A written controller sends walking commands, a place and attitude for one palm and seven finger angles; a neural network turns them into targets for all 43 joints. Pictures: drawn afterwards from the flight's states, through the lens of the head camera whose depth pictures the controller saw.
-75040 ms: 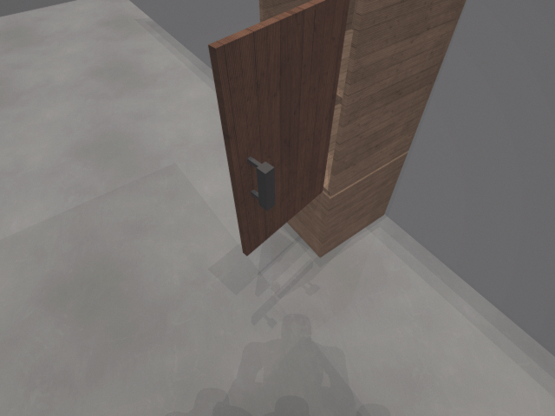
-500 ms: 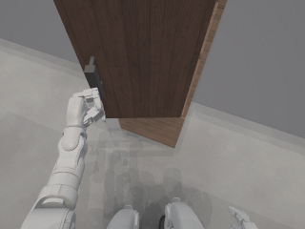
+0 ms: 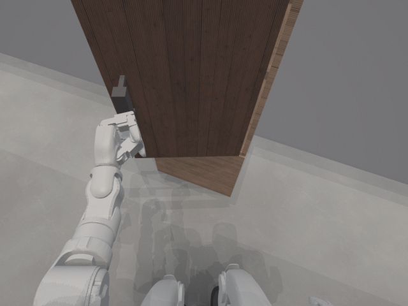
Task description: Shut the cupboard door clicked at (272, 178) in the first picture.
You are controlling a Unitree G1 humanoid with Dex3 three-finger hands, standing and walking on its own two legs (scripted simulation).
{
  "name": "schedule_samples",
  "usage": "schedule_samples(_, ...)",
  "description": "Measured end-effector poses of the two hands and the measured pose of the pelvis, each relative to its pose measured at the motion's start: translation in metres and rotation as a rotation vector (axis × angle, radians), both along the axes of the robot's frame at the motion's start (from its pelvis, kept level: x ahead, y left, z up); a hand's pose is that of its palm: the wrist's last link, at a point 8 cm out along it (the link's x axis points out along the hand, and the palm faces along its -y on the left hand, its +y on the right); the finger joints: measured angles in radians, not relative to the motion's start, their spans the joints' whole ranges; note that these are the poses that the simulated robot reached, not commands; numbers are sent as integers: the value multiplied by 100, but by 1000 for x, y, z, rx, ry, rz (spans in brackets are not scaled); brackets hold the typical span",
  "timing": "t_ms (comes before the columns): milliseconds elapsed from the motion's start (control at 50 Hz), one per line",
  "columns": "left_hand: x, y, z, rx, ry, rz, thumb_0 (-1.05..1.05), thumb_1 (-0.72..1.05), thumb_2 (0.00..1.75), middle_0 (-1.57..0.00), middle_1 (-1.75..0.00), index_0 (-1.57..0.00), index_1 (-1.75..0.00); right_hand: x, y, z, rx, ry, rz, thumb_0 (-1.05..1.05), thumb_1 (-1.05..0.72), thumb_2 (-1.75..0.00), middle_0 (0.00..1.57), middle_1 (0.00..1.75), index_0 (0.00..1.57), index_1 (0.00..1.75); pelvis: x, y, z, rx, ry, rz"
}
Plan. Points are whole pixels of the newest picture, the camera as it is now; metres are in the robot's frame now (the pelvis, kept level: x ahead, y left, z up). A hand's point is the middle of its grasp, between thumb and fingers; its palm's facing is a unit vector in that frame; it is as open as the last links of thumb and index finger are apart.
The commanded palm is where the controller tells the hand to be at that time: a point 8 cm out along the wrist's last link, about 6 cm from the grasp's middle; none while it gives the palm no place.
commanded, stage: push the door shut along its arc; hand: left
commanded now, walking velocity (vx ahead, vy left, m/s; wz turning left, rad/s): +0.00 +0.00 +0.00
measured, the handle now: (127, 104) +0.53 +0.16 +0.03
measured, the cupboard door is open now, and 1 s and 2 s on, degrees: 23 8 0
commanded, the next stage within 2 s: pull the fist back off the door in 1.66 s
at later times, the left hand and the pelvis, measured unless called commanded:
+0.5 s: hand (146, 119) +0.48 +0.11 +0.04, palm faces -0.08 -1.00 -0.05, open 3.1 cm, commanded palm +0.47 +0.16 +0.04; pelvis -0.01 +0.00 -0.01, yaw +1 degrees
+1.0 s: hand (161, 98) +0.54 +0.08 +0.04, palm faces -0.23 -0.97 -0.04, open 3.1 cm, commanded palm +0.54 +0.13 +0.04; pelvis -0.01 +0.00 -0.02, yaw -1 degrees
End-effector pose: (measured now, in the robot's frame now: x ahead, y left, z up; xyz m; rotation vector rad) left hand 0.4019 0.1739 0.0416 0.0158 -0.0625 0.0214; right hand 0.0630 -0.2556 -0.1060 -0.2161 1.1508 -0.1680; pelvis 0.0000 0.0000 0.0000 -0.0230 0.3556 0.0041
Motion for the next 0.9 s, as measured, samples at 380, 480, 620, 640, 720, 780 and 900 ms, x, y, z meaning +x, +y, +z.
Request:
schedule_samples(380,46,-3,2,50,42,-75,1,90,90,-131,-150,-130,-150,-17,-5,-12,-8,56,-25,0,-91,-90,20,30,20,30,-7,-3,-9,1,33,6)
schedule_samples(480,60,-4,0,39,68,-102,1,90,90,-131,-150,-130,-150,-38,-10,-13,-21,118,-51,0,-91,-90,20,30,20,30,-7,-4,-11,-3,50,10)
schedule_samples(620,79,-9,0,36,65,-142,2,90,90,-131,-150,-130,-150,-64,-16,-11,-43,183,-86,0,-91,-90,20,30,20,30,-7,-6,-15,-9,75,8)
schedule_samples(640,82,-10,0,39,67,-151,2,90,90,-130,-150,-130,-150,-67,-16,-10,-44,190,-90,0,-91,-90,20,30,20,30,-7,-5,-15,-10,77,7)
schedule_samples(720,93,-13,0,40,80,-171,2,90,90,-130,-150,-130,-150,-75,-16,-9,-51,211,-103,0,-91,-90,20,30,20,30,-7,-5,-17,-15,87,6)
schedule_samples(780,101,-15,1,37,83,-183,2,90,90,-130,-150,-130,-150,-80,-15,-9,-53,220,-113,0,-91,-90,20,30,20,30,-7,-5,-18,-17,96,3)
schedule_samples(900,115,-26,4,39,86,-233,2,90,90,-129,-150,-129,-150,-86,-10,-9,-47,235,-125,0,-91,-90,20,30,20,30,-6,-3,-20,-24,109,1)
